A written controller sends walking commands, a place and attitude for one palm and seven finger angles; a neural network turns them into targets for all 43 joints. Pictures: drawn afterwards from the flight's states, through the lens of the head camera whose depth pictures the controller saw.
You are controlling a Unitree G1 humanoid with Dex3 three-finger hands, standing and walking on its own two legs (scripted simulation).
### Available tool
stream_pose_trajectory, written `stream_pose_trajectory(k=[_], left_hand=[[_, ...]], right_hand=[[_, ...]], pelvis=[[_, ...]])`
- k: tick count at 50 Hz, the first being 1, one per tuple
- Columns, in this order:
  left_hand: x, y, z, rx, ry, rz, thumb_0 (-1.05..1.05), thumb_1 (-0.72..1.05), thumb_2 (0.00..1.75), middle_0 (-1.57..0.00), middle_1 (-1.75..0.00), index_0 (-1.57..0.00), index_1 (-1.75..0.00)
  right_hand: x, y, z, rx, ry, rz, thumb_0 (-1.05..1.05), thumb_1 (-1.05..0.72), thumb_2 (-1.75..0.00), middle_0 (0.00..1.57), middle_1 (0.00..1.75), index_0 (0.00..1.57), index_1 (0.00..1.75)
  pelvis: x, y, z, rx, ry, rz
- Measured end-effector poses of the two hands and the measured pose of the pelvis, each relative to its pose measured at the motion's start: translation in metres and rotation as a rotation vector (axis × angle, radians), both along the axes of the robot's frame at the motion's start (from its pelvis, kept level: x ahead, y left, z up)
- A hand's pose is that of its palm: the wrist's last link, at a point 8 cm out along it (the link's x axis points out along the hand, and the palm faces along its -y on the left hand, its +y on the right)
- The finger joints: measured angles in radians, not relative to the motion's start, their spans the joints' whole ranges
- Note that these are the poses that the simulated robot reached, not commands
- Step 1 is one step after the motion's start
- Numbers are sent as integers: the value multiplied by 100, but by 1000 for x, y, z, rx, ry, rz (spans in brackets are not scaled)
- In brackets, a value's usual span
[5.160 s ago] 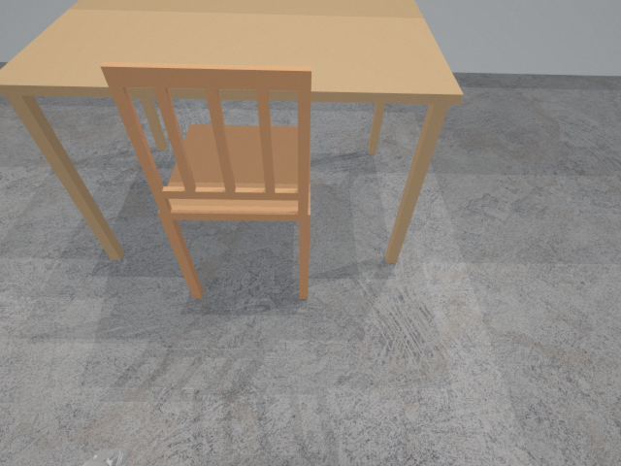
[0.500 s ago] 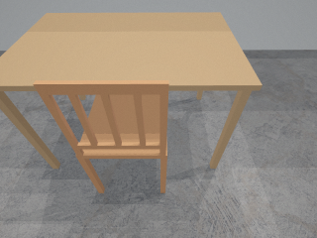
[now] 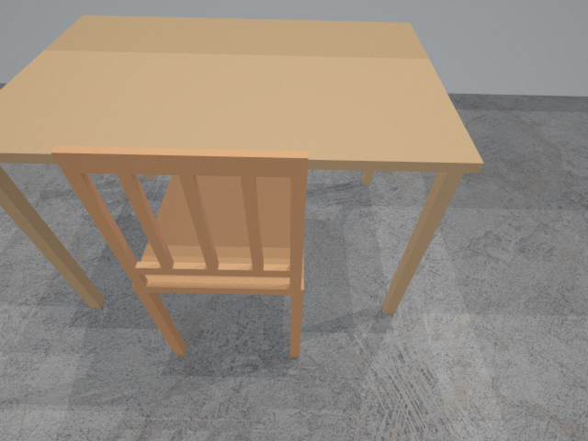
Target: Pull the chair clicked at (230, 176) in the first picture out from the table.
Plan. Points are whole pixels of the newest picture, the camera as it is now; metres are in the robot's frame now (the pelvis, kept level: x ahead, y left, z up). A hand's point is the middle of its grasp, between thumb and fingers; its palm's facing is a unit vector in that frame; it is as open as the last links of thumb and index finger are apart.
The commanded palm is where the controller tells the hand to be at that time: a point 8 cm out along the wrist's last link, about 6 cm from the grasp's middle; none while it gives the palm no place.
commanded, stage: look again from close up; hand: left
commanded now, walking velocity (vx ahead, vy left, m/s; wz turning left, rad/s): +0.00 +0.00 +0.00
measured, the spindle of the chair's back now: (201, 226) +0.51 +0.22 -0.08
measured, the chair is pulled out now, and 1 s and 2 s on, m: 0.00 0.00 0.00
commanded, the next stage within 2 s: shuffle to correct the standing spot in 0.40 s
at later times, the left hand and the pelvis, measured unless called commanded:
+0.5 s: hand out of the picture -0.01 +0.16 -0.18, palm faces +0.03 -0.99 -0.17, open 7.3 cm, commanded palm none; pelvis +0.00 +0.00 +0.00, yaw +0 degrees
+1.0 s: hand out of the picture +0.06 +0.19 -0.18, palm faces +0.00 -0.99 -0.17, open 7.4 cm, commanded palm none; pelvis +0.07 +0.02 -0.01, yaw -1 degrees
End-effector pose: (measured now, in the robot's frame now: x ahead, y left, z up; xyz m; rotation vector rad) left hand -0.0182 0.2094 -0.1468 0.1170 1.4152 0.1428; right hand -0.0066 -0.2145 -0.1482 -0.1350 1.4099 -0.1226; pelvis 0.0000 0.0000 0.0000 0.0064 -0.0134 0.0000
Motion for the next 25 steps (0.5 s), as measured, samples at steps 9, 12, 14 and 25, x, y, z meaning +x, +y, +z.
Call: stream_pose_trajectory(k=[9,12,14,25], left_hand=[[6,1,0,3,-12,1,1,91,90,-20,-30,-20,-30],[6,2,0,3,-11,1,1,91,90,-20,-30,-20,-30],[6,2,0,2,-10,1,1,91,90,-20,-30,-20,-30],[3,3,0,-1,0,0,1,91,90,-20,-30,-20,-30]], right_hand=[[1,1,1,-1,1,-4,1,-92,-90,20,30,20,30],[1,2,1,0,3,-4,1,-92,-90,20,30,20,30],[0,3,1,0,4,-5,1,-92,-90,20,30,20,30],[-2,7,1,4,8,-11,1,-92,-90,20,30,20,30]], pelvis=[[4,0,0,-1,-4,0],[4,0,0,-1,-3,-1],[4,0,1,-1,-3,-1],[5,3,1,0,-4,-5]])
